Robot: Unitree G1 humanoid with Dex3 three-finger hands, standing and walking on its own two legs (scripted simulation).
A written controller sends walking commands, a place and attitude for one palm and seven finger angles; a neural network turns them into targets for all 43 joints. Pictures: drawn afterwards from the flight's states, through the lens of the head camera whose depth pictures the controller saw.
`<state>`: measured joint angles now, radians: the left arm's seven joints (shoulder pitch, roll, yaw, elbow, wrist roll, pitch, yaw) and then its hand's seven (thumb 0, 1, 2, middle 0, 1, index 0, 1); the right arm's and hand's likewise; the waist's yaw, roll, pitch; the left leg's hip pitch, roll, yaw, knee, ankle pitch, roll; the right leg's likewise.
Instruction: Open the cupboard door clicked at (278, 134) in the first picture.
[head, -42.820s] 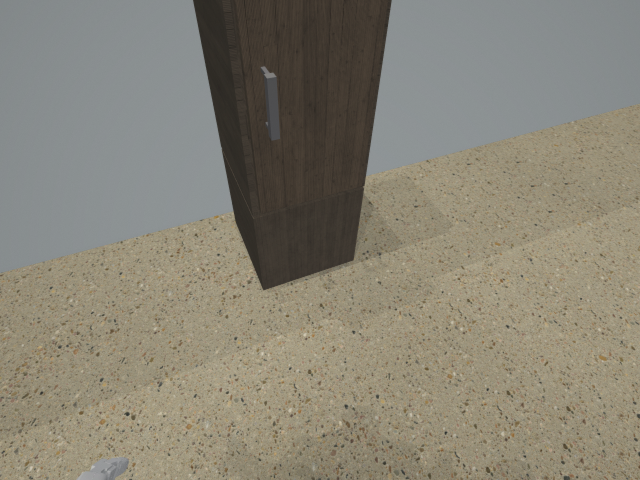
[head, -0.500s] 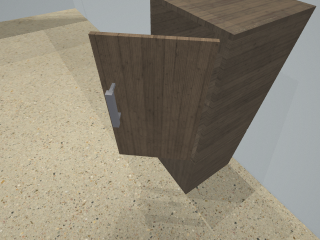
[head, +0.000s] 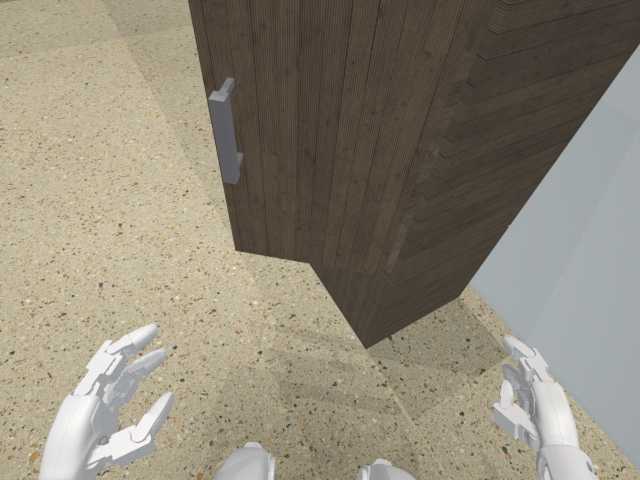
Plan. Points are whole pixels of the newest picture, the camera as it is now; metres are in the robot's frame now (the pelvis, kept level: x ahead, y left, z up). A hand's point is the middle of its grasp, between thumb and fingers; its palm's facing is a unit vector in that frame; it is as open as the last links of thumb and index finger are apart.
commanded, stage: raise the hand with hooked fingers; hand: left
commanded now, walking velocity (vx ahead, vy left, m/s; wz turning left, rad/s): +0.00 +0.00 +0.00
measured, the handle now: (230, 133) +0.57 +0.20 +0.09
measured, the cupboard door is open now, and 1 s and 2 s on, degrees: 51 51 51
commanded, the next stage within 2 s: move the hooked fingers beside the handle in 1.62 s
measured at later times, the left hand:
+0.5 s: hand (112, 337) +0.24 +0.25 +0.06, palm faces +0.00 -1.00 -0.09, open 11.9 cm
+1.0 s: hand (70, 282) +0.28 +0.31 +0.09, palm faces -0.02 -1.00 -0.06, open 13.9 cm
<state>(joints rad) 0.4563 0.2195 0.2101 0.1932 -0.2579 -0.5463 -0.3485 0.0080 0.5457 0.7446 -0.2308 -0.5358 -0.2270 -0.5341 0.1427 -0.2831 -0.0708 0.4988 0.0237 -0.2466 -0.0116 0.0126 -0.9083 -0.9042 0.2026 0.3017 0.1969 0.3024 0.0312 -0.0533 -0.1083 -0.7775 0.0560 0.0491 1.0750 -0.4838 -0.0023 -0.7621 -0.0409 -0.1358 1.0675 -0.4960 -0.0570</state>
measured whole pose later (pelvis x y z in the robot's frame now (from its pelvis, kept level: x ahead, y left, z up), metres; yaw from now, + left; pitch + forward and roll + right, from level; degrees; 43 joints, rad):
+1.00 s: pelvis +0.01 +0.04 +0.03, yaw +0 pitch +9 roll -3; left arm 0.02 0.40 0.39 0.33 -0.34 -0.27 -0.52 -0.01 -0.48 0.31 -0.30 -1.19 -0.29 -1.19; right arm 0.26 -0.26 0.06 0.54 0.04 -0.23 -0.07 0.01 -0.90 -0.90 0.21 0.30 0.20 0.30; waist 0.02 0.02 -0.07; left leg -0.65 0.03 0.06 0.92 -0.44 0.06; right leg -0.60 -0.04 -0.12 0.84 -0.40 0.01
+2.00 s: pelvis +0.01 +0.02 +0.03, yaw +0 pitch +11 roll -2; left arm -0.28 0.49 0.46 0.67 -0.32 -0.31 -0.60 -0.02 -0.50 0.30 -0.30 -1.20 -0.30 -1.20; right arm 0.28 -0.29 0.05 0.60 0.04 -0.19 -0.09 0.01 -0.90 -0.90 0.21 0.30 0.20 0.30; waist -0.03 0.01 -0.06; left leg -0.67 0.05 0.05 0.90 -0.42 0.02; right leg -0.63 -0.02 -0.14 0.84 -0.39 -0.03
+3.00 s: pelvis +0.01 +0.04 +0.02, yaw -3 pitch +17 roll -3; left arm -0.71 0.56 0.44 1.06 -0.18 -0.37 -0.47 -0.02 -0.49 0.30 -0.30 -1.20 -0.30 -1.20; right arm 0.37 -0.28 0.04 0.62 0.02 0.00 -0.05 0.01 -0.90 -0.90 0.21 0.30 0.20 0.30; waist -0.12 0.01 -0.09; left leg -0.81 0.05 0.08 0.96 -0.44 0.05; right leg -0.78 -0.02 -0.10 0.88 -0.39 0.00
